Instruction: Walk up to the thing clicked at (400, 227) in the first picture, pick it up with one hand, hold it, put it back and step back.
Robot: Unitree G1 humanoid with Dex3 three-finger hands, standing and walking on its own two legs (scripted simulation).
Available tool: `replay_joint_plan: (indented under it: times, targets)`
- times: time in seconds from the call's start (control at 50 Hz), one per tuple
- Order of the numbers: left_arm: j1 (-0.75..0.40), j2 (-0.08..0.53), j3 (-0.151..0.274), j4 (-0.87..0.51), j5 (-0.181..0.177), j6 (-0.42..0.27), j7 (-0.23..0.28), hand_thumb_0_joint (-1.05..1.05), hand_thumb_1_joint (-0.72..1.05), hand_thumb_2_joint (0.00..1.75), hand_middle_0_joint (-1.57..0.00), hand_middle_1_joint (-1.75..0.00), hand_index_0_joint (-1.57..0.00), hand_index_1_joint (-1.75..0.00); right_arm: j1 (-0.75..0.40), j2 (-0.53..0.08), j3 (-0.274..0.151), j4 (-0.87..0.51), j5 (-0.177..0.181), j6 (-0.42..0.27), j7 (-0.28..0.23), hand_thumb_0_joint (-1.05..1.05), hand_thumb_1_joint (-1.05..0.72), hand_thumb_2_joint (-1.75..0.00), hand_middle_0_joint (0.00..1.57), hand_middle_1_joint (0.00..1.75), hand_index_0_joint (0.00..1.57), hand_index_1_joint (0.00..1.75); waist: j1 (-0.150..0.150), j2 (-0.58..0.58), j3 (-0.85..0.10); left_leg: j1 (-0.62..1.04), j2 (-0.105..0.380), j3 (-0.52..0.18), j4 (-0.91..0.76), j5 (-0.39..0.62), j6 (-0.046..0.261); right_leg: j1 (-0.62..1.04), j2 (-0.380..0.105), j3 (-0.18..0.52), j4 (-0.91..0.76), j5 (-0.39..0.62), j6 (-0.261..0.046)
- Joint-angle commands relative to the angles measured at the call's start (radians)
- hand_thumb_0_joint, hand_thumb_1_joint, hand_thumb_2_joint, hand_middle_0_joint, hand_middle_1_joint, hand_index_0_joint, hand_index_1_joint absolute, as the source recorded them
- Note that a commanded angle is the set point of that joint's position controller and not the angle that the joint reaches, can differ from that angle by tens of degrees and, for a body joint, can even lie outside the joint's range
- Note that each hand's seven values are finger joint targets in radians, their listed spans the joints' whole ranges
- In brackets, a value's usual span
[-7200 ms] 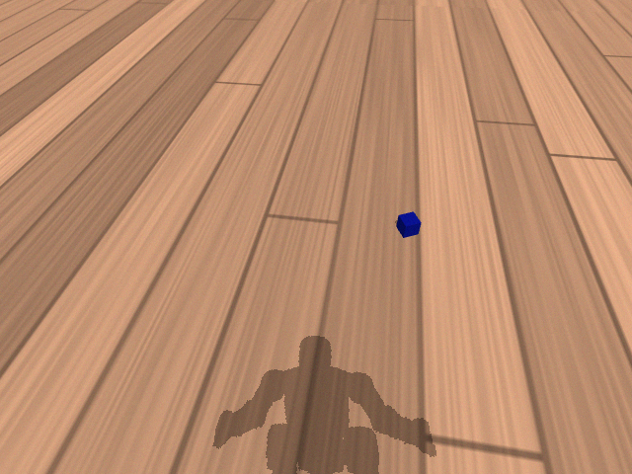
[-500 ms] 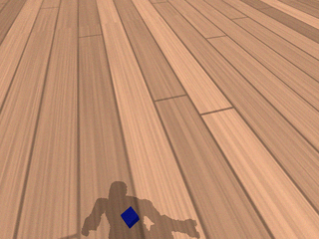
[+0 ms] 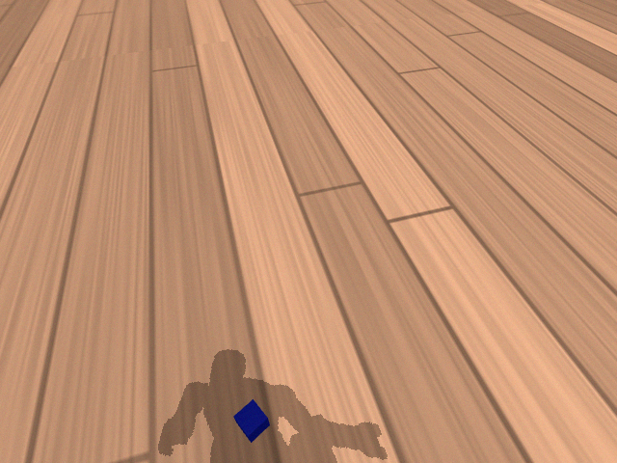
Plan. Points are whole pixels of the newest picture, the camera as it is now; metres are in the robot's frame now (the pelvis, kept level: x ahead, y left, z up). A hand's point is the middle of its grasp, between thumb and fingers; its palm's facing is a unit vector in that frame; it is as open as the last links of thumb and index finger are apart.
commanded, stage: stand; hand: left
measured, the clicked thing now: (252, 420) +0.39 +0.22 -0.75
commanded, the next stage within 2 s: walk up in 0.40 s
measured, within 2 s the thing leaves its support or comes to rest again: neither
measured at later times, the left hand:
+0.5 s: hand out of the picture +0.06 +0.26 -0.16, palm faces +0.00 -0.94 -0.35, open 7.4 cm
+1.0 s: hand out of the picture +0.03 +0.27 -0.19, palm faces +0.01 -0.96 -0.29, open 7.4 cm
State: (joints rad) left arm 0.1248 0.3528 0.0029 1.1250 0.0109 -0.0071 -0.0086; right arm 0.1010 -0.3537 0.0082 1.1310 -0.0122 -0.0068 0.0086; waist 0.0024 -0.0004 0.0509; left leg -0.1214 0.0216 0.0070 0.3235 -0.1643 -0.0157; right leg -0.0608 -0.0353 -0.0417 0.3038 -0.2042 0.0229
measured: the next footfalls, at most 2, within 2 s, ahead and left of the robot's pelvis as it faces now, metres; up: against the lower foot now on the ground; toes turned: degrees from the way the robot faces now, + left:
left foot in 0.90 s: -0.06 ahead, +0.12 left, +0.00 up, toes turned +0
right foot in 1.20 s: -0.07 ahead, -0.12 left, +0.00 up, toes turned +0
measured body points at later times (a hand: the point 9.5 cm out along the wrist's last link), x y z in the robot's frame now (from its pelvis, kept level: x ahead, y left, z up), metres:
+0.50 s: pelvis -0.01 +0.00 +0.00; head +0.02 +0.00 +0.45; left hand +0.06 +0.31 -0.14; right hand +0.07 -0.31 -0.13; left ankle +0.01 +0.13 -0.75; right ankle -0.02 -0.13 -0.75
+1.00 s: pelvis -0.08 +0.02 -0.02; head -0.03 +0.05 +0.43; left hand +0.03 +0.32 -0.17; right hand -0.02 -0.29 -0.13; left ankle -0.09 +0.13 -0.75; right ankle -0.05 -0.13 -0.73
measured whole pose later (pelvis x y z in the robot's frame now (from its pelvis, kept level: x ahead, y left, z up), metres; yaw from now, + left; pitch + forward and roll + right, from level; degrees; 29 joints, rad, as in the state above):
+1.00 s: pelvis -0.08 +0.02 -0.02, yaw +2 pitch -3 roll +0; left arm 0.07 0.39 0.04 0.96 0.01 0.07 -0.01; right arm 0.20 -0.32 -0.03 1.01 -0.04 0.00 0.01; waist -0.01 -0.09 0.15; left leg -0.19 -0.02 -0.01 0.57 -0.33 0.02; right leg -0.33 -0.01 0.06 0.75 -0.47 -0.01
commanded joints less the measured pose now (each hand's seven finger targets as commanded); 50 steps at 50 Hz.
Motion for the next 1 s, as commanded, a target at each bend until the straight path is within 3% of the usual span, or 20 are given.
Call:
replay_joint_plan:
  times: [0.0, 0.36, 0.38, 0.4, 0.46, 0.52, 0.6, 0.64, 0.66, 0.68, 0.72, 0.78, 0.8, 0.84, 0.86, 0.88, 0.9, 0.92, 0.94, 0.98]
  targets:
    - [-0.030, 0.218, 0.041, -0.056, -0.002, -0.024, 0.019, 0.00, 0.90, 0.90, -0.20, -0.30, -0.20, -0.30, -0.036, -0.207, -0.039, -0.053, 0.005, -0.021, -0.015, 0.00, -0.90, -0.90, 0.20, 0.30, 0.20, 0.30, -0.004, -0.003, -0.083, 0.037, 0.116, -0.082, -0.037, 0.186, 0.033, -0.007, -0.118, 0.082, -0.052, 0.163, -0.036]
    - [-0.023, 0.216, 0.040, -0.056, 0.002, -0.023, 0.018, 0.00, 0.90, 0.90, -0.20, -0.30, -0.20, -0.30, -0.039, -0.213, -0.041, -0.054, 0.004, -0.022, -0.016, 0.00, -0.90, -0.90, 0.20, 0.30, 0.20, 0.30, -0.002, 0.004, -0.081, 0.036, 0.117, -0.088, -0.041, 0.179, 0.034, -0.015, -0.115, 0.079, -0.056, 0.153, -0.032]
    - [-0.034, 0.253, 0.069, -0.068, -0.011, -0.005, 0.018, 0.00, 0.90, 0.90, -0.20, -0.30, -0.20, -0.30, -0.032, -0.257, -0.064, -0.070, 0.013, -0.015, -0.016, 0.00, -0.90, -0.90, 0.20, 0.30, 0.20, 0.30, -0.005, -0.014, -0.014, -0.021, 0.110, -0.090, 0.024, 0.367, 0.049, -0.046, -0.092, 0.066, 0.032, 0.313, -0.039]
    - [-0.028, 0.251, 0.073, -0.080, -0.016, 0.002, 0.020, 0.00, 0.90, 0.90, -0.20, -0.30, -0.20, -0.30, -0.012, -0.253, -0.067, -0.078, 0.020, -0.011, -0.019, 0.00, -0.90, -0.90, 0.20, 0.30, 0.20, 0.30, -0.006, -0.006, -0.037, -0.018, 0.114, -0.082, 0.042, 0.433, 0.051, -0.034, -0.089, 0.051, 0.064, 0.351, -0.044]
    - [-0.011, 0.235, 0.075, -0.106, -0.013, 0.015, 0.022, 0.00, 0.90, 0.90, -0.20, -0.30, -0.20, -0.30, -0.010, -0.264, -0.085, -0.101, 0.023, -0.002, -0.021, 0.00, -0.90, -0.90, 0.20, 0.30, 0.20, 0.30, -0.008, 0.021, -0.107, 0.010, 0.135, -0.092, 0.056, 0.470, 0.077, -0.031, -0.071, 0.026, 0.114, 0.307, -0.048]
    - [-0.001, 0.225, 0.078, -0.129, -0.008, 0.028, 0.019, 0.00, 0.90, 0.90, -0.20, -0.30, -0.20, -0.30, -0.023, -0.270, -0.098, -0.132, 0.020, 0.011, -0.023, 0.00, -0.90, -0.90, 0.20, 0.30, 0.20, 0.30, -0.005, 0.047, -0.140, -0.017, 0.152, -0.120, 0.067, 0.348, 0.102, -0.039, -0.061, 0.028, 0.161, 0.212, -0.059]
    - [0.001, 0.238, 0.086, -0.154, -0.001, 0.035, 0.011, 0.00, 0.90, 0.90, -0.20, -0.30, -0.20, -0.30, -0.039, -0.255, -0.102, -0.166, 0.014, 0.024, -0.019, 0.00, -0.90, -0.90, 0.20, 0.30, 0.20, 0.30, -0.001, 0.030, -0.116, -0.110, 0.110, -0.111, 0.117, 0.119, 0.099, -0.070, -0.098, 0.080, 0.146, 0.119, -0.099]
    - [-0.023, 0.272, 0.101, -0.168, 0.001, 0.037, 0.007, 0.00, 0.90, 0.90, -0.20, -0.30, -0.20, -0.30, -0.040, -0.233, -0.102, -0.176, 0.011, 0.030, -0.015, 0.00, -0.90, -0.90, 0.20, 0.30, 0.20, 0.30, 0.002, -0.040, -0.074, -0.127, 0.025, -0.055, 0.229, -0.021, 0.061, -0.144, -0.168, 0.155, 0.065, 0.105, -0.153]
    - [-0.060, 0.296, 0.108, -0.186, 0.007, 0.036, 0.007, 0.00, 0.90, 0.90, -0.20, -0.30, -0.20, -0.30, -0.015, -0.216, -0.103, -0.174, 0.007, 0.034, -0.012, 0.00, -0.90, -0.90, 0.20, 0.30, 0.20, 0.30, -0.008, -0.135, -0.060, -0.111, -0.033, 0.007, 0.352, -0.156, 0.043, -0.193, -0.244, 0.217, 0.016, 0.102, -0.202]
    - [-0.088, 0.313, 0.115, -0.207, 0.015, 0.034, 0.008, 0.00, 0.90, 0.90, -0.20, -0.30, -0.20, -0.30, 0.003, -0.213, -0.108, -0.178, 0.004, 0.042, -0.009, 0.00, -0.90, -0.90, 0.20, 0.30, 0.20, 0.30, -0.006, -0.177, -0.038, -0.114, -0.059, 0.008, 0.485, -0.322, 0.037, -0.256, -0.304, 0.265, -0.003, 0.107, -0.256]
    - [-0.100, 0.306, 0.117, -0.239, 0.029, 0.033, 0.008, 0.00, 0.90, 0.90, -0.20, -0.30, -0.20, -0.30, 0.057, -0.222, -0.113, -0.186, 0.002, 0.048, -0.005, 0.00, -0.90, -0.90, 0.20, 0.30, 0.20, 0.30, -0.008, -0.196, -0.010, -0.126, -0.050, -0.045, 0.634, -0.418, 0.045, -0.336, -0.342, 0.290, -0.019, 0.089, -0.295]
    - [-0.138, 0.284, 0.113, -0.268, 0.038, 0.030, 0.012, 0.00, 0.90, 0.90, -0.20, -0.30, -0.20, -0.30, 0.112, -0.209, -0.116, -0.196, 0.014, 0.038, -0.003, 0.00, -0.90, -0.90, 0.20, 0.30, 0.20, 0.30, -0.035, -0.217, -0.027, -0.144, -0.009, -0.059, 0.560, -0.370, 0.044, -0.276, -0.274, 0.203, 0.073, 0.186, -0.244]
    - [-0.112, 0.270, 0.110, -0.264, 0.035, 0.029, 0.011, 0.00, 0.90, 0.90, -0.20, -0.30, -0.20, -0.30, 0.107, -0.206, -0.113, -0.197, 0.011, 0.029, -0.004, 0.00, -0.90, -0.90, 0.20, 0.30, 0.20, 0.30, -0.021, -0.181, -0.047, -0.155, -0.011, -0.033, 0.458, -0.332, 0.038, -0.207, -0.232, 0.172, 0.124, 0.192, -0.221]
    - [-0.108, 0.243, 0.092, -0.263, 0.018, 0.034, 0.010, 0.00, 0.90, 0.90, -0.20, -0.30, -0.20, -0.30, 0.142, -0.190, -0.105, -0.176, -0.005, 0.006, -0.008, 0.00, -0.90, -0.90, 0.20, 0.30, 0.20, 0.30, -0.036, -0.111, -0.099, -0.064, -0.005, -0.021, 0.109, -0.139, 0.032, -0.151, -0.187, 0.130, 0.243, 0.158, -0.149]
    - [-0.093, 0.201, 0.076, -0.261, 0.005, 0.041, 0.008, 0.00, 0.90, 0.90, -0.20, -0.30, -0.20, -0.30, 0.114, -0.195, -0.104, -0.176, -0.019, -0.005, -0.014, 0.00, -0.90, -0.90, 0.20, 0.30, 0.20, 0.30, -0.026, -0.001, -0.089, -0.033, 0.059, -0.144, -0.055, -0.058, 0.042, -0.167, -0.125, 0.099, 0.318, 0.094, -0.102]
    - [-0.067, 0.153, 0.063, -0.269, -0.007, 0.044, 0.005, 0.00, 0.90, 0.90, -0.20, -0.30, -0.20, -0.30, 0.088, -0.251, -0.114, -0.188, -0.038, -0.020, -0.021, 0.00, -0.90, -0.90, 0.20, 0.30, 0.20, 0.30, 0.003, 0.137, -0.089, 0.027, 0.207, -0.354, -0.074, 0.169, 0.078, -0.263, -0.012, 0.067, 0.413, -0.063, -0.057]
    - [-0.036, 0.153, 0.064, -0.248, -0.010, 0.054, 0.006, 0.00, 0.90, 0.90, -0.20, -0.30, -0.20, -0.30, 0.060, -0.287, -0.116, -0.203, -0.042, -0.029, -0.026, 0.00, -0.90, -0.90, 0.20, 0.30, 0.20, 0.30, 0.025, 0.142, -0.069, 0.061, 0.255, -0.395, -0.037, 0.250, 0.113, -0.338, 0.052, 0.111, 0.441, -0.296, -0.046]
    - [-0.019, 0.197, 0.076, -0.236, -0.003, 0.061, 0.013, 0.00, 0.90, 0.90, -0.20, -0.30, -0.20, -0.30, 0.046, -0.329, -0.120, -0.212, -0.033, -0.032, -0.029, 0.00, -0.90, -0.90, 0.20, 0.30, 0.20, 0.30, 0.009, 0.134, -0.082, -0.039, 0.305, -0.400, -0.020, 0.178, 0.199, -0.263, 0.014, 0.158, 0.497, -0.360, -0.038]
    - [-0.048, 0.216, 0.081, -0.217, -0.004, 0.059, 0.014, 0.00, 0.90, 0.90, -0.20, -0.30, -0.20, -0.30, 0.019, -0.330, -0.123, -0.210, -0.032, -0.036, -0.031, 0.00, -0.90, -0.90, 0.20, 0.30, 0.20, 0.30, -0.005, 0.157, -0.045, -0.151, 0.303, -0.414, -0.042, 0.101, 0.220, -0.202, 0.007, 0.167, 0.540, -0.356, -0.037]
    - [-0.057, 0.208, 0.086, -0.201, -0.016, 0.055, 0.004, 0.00, 0.90, 0.90, -0.20, -0.30, -0.20, -0.30, -0.029, -0.273, -0.105, -0.220, -0.030, -0.045, -0.034, 0.00, -0.90, -0.90, 0.20, 0.30, 0.20, 0.30, 0.013, 0.190, -0.023, -0.064, 0.211, -0.243, -0.003, 0.236, 0.176, -0.226, 0.029, 0.188, 0.498, -0.265, -0.046]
